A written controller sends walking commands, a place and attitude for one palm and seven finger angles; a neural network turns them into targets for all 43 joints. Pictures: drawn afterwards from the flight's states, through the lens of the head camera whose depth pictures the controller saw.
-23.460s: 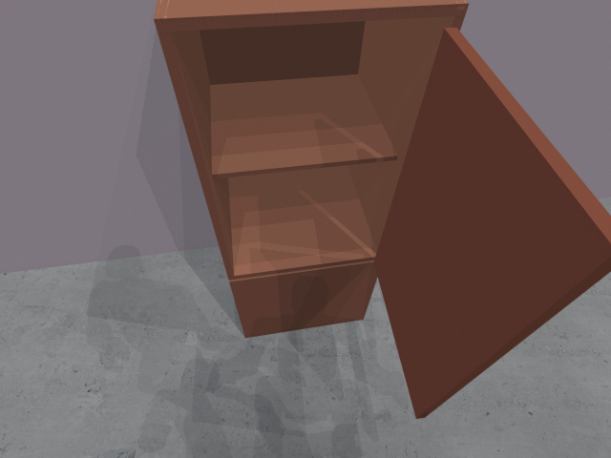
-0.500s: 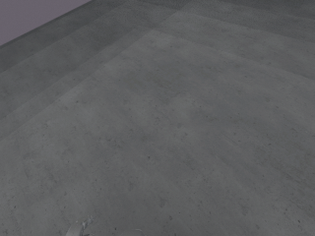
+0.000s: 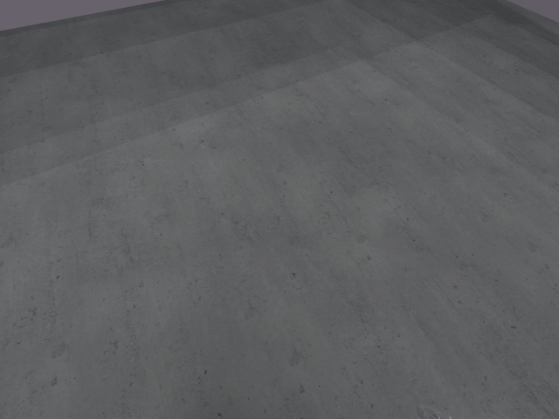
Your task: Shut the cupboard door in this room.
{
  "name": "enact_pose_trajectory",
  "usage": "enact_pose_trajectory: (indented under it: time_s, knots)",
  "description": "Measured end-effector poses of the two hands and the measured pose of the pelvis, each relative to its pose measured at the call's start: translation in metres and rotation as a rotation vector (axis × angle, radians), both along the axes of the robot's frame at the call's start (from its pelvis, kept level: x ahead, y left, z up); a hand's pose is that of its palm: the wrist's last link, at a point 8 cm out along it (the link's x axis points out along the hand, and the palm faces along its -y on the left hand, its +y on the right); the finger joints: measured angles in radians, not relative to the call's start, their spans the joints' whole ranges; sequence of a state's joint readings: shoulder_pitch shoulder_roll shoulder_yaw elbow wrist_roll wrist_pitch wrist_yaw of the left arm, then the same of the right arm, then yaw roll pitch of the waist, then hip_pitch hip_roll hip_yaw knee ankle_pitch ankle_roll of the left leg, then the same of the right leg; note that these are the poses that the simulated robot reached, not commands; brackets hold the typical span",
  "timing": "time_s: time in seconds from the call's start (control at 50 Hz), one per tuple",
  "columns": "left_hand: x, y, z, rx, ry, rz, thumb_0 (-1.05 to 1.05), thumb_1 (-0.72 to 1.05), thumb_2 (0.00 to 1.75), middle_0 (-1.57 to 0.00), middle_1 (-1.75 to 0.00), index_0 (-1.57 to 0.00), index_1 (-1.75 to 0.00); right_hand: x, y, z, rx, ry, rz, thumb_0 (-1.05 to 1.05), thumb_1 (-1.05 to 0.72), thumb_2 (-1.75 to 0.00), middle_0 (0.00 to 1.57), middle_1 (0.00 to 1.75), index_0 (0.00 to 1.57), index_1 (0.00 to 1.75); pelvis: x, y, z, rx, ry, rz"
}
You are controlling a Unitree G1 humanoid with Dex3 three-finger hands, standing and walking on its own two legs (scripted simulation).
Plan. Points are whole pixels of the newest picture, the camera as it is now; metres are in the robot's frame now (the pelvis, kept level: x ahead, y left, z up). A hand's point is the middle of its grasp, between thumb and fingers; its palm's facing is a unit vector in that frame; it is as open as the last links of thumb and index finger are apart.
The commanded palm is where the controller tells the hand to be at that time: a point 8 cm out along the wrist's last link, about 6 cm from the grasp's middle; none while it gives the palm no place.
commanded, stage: turn or walk to find it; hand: left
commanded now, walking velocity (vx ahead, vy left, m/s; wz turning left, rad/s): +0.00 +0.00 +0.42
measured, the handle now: out of the picture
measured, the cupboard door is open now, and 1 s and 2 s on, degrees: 53 53 50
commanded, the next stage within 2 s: none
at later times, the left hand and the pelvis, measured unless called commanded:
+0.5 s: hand out of the picture +0.05 +0.15 -0.13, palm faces +0.21 -0.94 -0.28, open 7.4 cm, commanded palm none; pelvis -0.01 -0.06 +0.01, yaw +13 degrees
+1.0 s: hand out of the picture -0.11 +0.17 -0.17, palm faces +0.48 -0.84 -0.25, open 7.4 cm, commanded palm none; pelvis -0.04 -0.04 +0.01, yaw +26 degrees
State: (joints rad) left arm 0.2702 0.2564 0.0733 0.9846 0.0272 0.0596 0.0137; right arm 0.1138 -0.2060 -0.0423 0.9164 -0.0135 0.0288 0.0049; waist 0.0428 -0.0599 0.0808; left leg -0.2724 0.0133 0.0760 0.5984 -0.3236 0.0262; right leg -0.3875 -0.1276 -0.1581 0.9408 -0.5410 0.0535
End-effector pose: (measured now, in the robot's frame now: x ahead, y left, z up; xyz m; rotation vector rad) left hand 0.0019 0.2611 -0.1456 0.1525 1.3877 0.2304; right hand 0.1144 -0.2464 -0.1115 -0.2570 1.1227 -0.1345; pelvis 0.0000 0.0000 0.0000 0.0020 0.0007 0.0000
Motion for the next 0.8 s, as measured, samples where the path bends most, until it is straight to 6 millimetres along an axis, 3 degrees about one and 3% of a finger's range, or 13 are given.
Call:
enact_pose_trajectory:
  time_s: [0.1, 0.2, 0.32, 0.38, 0.5, 0.62, 0.7, 0.8]
  knots:
    - [0.015, 0.005, 0.014, -0.002, -0.07, 0.016, 0.01, 0.9, 0.9, -0.2, -0.3, -0.2, -0.3, -0.003, 0.011, 0.006, 0.003, 0.012, 0.029, 0.0, -0.9, -0.89, 0.2, 0.3, 0.2, 0.3, -0.003, 0.004, 0.01, -0.023, 0.002, 0.047]
    - [0.037, -0.001, 0.024, 0.014, -0.152, 0.016, 0.01, 0.9, 0.9, -0.2, -0.3, -0.2, -0.3, -0.016, 0.01, 0.001, 0.03, 0.051, 0.038, 0.0, -0.9, -0.89, 0.2, 0.3, 0.2, 0.3, -0.006, -0.004, 0.013, -0.018, 0.009, 0.08]
    - [0.058, -0.027, 0.033, 0.042, -0.222, 0.002, 0.01, 0.9, 0.9, -0.2, -0.3, -0.2, -0.3, -0.038, -0.013, -0.02, 0.066, 0.114, 0.027, 0.0, -0.9, -0.89, 0.2, 0.3, 0.2, 0.3, -0.01, -0.028, 0.007, 0.0, 0.02, 0.123]
    - [0.059, -0.044, 0.036, 0.068, -0.26, 0.006, 0.01, 0.9, 0.9, -0.2, -0.3, -0.2, -0.3, -0.046, -0.031, -0.035, 0.084, 0.15, 0.026, 0.0, -0.9, -0.89, 0.2, 0.3, 0.2, 0.3, -0.011, -0.044, 0.0, 0.008, 0.017, 0.152]
    - [0.028, -0.071, 0.049, 0.08, -0.236, 0.081, 0.01, 0.9, 0.9, -0.21, -0.3, -0.2, -0.3, -0.045, -0.054, -0.033, 0.081, 0.21, 0.069, 0.0, -0.9, -0.89, 0.2, 0.3, 0.2, 0.3, -0.012, -0.061, 0.011, 0.044, 0.009, 0.22]
    - [-0.012, -0.084, 0.046, 0.067, -0.18, 0.168, 0.01, 0.9, 0.9, -0.21, -0.3, -0.2, -0.3, -0.03, -0.061, -0.026, 0.06, 0.227, 0.138, 0.0, -0.91, -0.89, 0.19, 0.3, 0.19, 0.3, -0.012, -0.069, 0.015, 0.056, 0.011, 0.282]
    - [-0.047, -0.084, 0.039, 0.056, -0.13, 0.232, 0.01, 0.9, 0.9, -0.21, -0.3, -0.2, -0.3, -0.009, -0.051, -0.022, 0.039, 0.213, 0.204, 0.0, -0.91, -0.89, 0.19, 0.3, 0.19, 0.3, -0.016, -0.067, 0.014, 0.051, 0.014, 0.316]
    - [-0.097, -0.076, 0.023, 0.035, -0.06, 0.32, 0.01, 0.9, 0.9, -0.21, -0.3, -0.2, -0.3, 0.028, -0.019, -0.014, 0.017, 0.127, 0.305, 0.0, -0.91, -0.89, 0.19, 0.3, 0.19, 0.3, -0.025, -0.056, 0.009, 0.03, 0.015, 0.363]
